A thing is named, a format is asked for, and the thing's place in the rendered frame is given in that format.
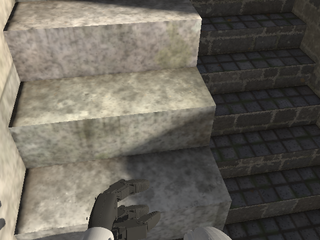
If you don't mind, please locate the left robot forearm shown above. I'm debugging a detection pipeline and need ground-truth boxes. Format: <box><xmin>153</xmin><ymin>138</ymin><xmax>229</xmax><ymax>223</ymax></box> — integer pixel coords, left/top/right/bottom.
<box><xmin>79</xmin><ymin>227</ymin><xmax>114</xmax><ymax>240</ymax></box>

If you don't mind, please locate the robot right thigh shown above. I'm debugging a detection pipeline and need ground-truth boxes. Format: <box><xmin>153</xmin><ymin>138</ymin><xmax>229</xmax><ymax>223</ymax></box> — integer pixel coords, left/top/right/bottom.
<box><xmin>183</xmin><ymin>226</ymin><xmax>232</xmax><ymax>240</ymax></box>

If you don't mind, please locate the robot left hand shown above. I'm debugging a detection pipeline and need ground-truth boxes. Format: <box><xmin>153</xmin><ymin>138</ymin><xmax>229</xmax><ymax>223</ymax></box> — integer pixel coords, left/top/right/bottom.
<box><xmin>86</xmin><ymin>179</ymin><xmax>161</xmax><ymax>240</ymax></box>

